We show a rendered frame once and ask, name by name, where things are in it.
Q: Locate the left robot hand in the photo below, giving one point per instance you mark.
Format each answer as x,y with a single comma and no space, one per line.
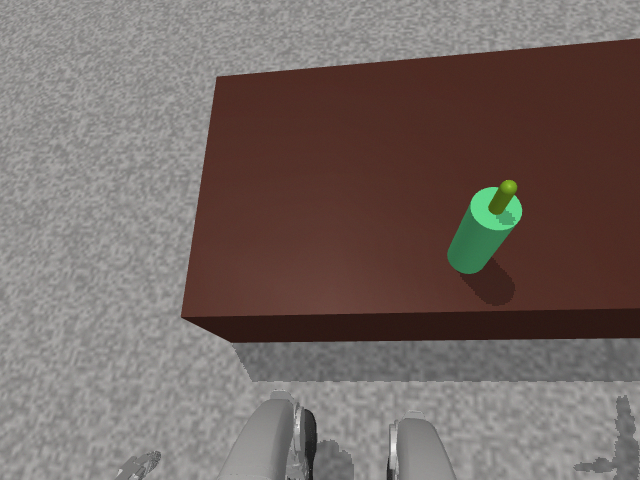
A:
137,468

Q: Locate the bottle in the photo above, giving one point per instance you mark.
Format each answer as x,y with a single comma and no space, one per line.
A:
492,214

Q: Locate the left robot foot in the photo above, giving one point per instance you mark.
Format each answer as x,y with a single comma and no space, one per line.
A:
310,443

